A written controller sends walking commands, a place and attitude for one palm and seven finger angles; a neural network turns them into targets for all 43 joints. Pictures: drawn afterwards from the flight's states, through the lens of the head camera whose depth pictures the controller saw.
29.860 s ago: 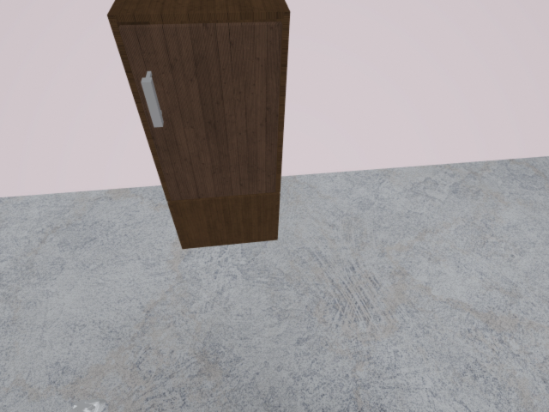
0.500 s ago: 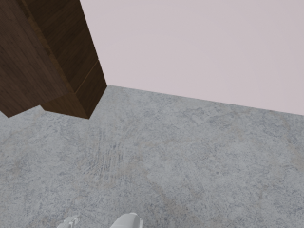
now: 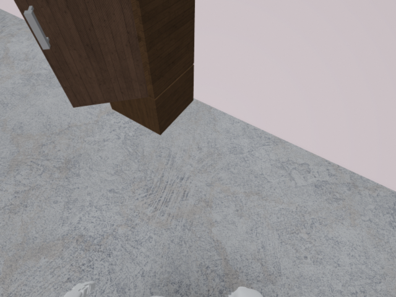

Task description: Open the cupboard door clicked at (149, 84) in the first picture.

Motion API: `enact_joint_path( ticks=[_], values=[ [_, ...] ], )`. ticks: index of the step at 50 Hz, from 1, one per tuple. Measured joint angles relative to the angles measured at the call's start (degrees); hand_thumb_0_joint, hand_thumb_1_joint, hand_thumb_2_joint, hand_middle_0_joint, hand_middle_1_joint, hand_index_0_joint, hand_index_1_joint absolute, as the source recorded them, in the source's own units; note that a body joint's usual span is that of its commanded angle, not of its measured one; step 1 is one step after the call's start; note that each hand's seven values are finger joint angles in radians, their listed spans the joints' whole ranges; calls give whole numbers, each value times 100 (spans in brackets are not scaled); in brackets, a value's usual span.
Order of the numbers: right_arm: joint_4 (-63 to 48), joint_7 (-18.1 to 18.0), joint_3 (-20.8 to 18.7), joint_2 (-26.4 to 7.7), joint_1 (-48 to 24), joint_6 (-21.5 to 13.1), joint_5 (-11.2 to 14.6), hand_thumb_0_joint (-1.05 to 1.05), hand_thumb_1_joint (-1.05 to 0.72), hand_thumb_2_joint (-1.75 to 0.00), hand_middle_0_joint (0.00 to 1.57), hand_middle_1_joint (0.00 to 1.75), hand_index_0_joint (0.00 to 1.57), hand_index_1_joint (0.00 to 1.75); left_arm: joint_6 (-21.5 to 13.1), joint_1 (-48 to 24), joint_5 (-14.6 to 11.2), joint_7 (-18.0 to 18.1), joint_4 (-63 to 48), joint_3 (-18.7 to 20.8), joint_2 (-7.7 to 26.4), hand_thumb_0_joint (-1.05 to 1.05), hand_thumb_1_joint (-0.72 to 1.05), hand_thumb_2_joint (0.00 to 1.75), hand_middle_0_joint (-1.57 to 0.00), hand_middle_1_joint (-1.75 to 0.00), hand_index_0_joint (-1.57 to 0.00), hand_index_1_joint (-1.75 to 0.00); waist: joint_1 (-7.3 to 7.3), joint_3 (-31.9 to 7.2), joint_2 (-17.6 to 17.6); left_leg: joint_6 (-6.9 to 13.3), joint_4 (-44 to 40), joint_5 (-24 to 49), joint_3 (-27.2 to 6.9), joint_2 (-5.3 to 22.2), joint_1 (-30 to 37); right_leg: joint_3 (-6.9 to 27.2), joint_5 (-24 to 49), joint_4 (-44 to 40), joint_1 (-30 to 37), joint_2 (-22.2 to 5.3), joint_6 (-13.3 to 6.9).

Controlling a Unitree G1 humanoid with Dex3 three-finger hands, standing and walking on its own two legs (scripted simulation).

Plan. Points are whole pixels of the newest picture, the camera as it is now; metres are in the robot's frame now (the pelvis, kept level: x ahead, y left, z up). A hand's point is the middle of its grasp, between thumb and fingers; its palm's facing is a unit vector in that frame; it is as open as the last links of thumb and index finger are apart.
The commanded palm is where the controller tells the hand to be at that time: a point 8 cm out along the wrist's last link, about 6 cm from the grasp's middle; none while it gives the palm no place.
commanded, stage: turn to face it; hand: left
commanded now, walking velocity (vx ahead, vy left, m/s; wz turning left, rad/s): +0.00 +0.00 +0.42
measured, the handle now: (38, 27) +0.94 +0.64 +0.00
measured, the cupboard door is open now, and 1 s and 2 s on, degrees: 46 46 46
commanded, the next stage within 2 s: take the last steps up to it in 0.30 s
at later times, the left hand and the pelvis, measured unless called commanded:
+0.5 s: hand out of the picture -0.01 +0.19 -0.19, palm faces +0.27 -0.94 -0.20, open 7.4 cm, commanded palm none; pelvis +0.02 -0.01 -0.01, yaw +12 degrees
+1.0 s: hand out of the picture +0.02 +0.18 -0.16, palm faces +0.41 -0.90 -0.18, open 7.4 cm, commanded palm none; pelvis +0.11 +0.03 +0.01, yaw +20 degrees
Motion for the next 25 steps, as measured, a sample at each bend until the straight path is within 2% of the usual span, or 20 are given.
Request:
enact_joint_path(
  ticks=[4, 5, 7, 8, 10, 11, 14, 18, 20, 21, 22, 24, 25],
  values=[
    [39, 15, -44, -16, 92, 82, 32, 0, -90, -89, 20, 30, 21, 30, -128, -8, -11, -1, -137, -50, -37, 1, 91, 90, -20, -30, -20, -29, -43, -73, 122, -149, 274, -125, -245, -62, -158, -53, 604, -1563, 697, 141, -83],
    [45, 24, -64, -27, 105, 101, 58, 0, -90, -89, 20, 30, 21, 30, -195, 21, 16, 12, -165, -55, -46, 1, 91, 90, -20, -30, -20, -29, -22, -103, 110, -148, 535, -329, -232, -97, -288, -46, 748, -1804, 784, 116, -233],
    [100, 37, -125, -123, 54, 160, 71, 0, -90, -89, 20, 30, 21, 30, -255, 33, 48, 39, -141, -110, -172, 1, 91, 90, -20, -30, -20, -29, -44, -32, 246, -151, 1649, -1160, -191, -126, -635, -192, 675, -1645, 797, 100, -413],
    [131, 42, -152, -160, 28, 196, 72, 0, -90, -89, 20, 30, 21, 30, -264, 71, 50, 54, -131, -138, -235, 1, 91, 90, -20, -30, -20, -29, -52, -10, 274, -163, 2262, -1332, -117, -141, -803, -251, 641, -1653, 853, 67, -444],
    [187, 59, -176, -203, -21, 235, 72, 0, -90, -89, 20, 30, 20, 30, -259, 169, 45, 76, -88, -180, -340, 1, 91, 90, -20, -30, -20, -29, -69, 21, 276, -217, 3131, -1308, 70, -95, -1016, -352, 658, -1804, 1014, 3, -450],
    [207, 67, -174, -205, -41, 241, 75, 0, -90, -89, 20, 30, 20, 30, -258, 221, 46, 80, -59, -197, -378, 1, 91, 90, -20, -30, -20, -29, -77, 29, 247, -249, 3303, -1265, 158, -57, -1046, -397, 690, -1899, 1092, -31, -443],
    [257, 80, -143, -158, -95, 232, 98, 0, -90, -89, 20, 30, 20, 30, -275, 362, 63, 77, 41, -230, -448, 1, 91, 90, -20, -30, -21, -29, -60, 49, 89, -311, 2943, -1272, 383, 43, -873, -523, 758, -2122, 1278, -143, -426],
    [307, 76, -65, -68, -212, 169, 127, 0, -91, -90, 20, 30, 20, 30, -299, 524, 83, 52, 197, -231, -459, 1, 91, 90, -20, -30, -21, -29, 56, 84, -113, -287, 1614, -1216, 588, 72, -367, -672, 700, -2116, 1353, -259, -359],
    [304, 69, -15, -30, -258, 94, 124, 0, -91, -90, 20, 30, 20, 30, -284, 616, 55, 45, 301, -207, -425, 1, 91, 90, -21, -30, -21, -29, 85, 77, -174, -234, 713, -684, 654, 61, -7, -753, 572, -1925, 1315, -292, -295],
    [278, 73, 9, -39, -250, 34, 110, 0, -91, -90, 20, 30, 20, 30, -259, 681, 27, 40, 339, -195, -412, 1, 91, 90, -21, -30, -21, -30, 90, 30, -139, -131, 288, -138, 628, 111, 154, -810, 464, -1735, 1236, -268, -257],
    [281, 57, 17, 4, -271, -20, 86, 0, -90, -90, 20, 30, 20, 30, -211, 680, -1, 39, 403, -177, -361, 1, 91, 90, -21, -30, -21, -30, 104, 37, -212, -11, 327, -62, 625, 70, 125, -761, 203, -1430, 1120, -304, -202],
    [267, 23, 71, 94, -284, -69, 33, 0, -90, -90, 20, 30, 20, 30, -75, 641, 4, 52, 527, -144, -268, 1, 91, 90, -21, -30, -21, -29, 175, 59, -322, 139, 500, -349, 644, 19, 101, -491, -480, -554, 799, -252, -164],
    [250, -6, 92, 127, -255, -97, 18, 0, -90, -89, 20, 30, 20, 30, -24, 610, 12, 41, 590, -126, -242, 1, 91, 90, -20, -30, -21, -29, 183, 42, -316, 167, 477, -428, 625, 19, 121, -393, -601, -109, 621, -191, -167]
  ],
)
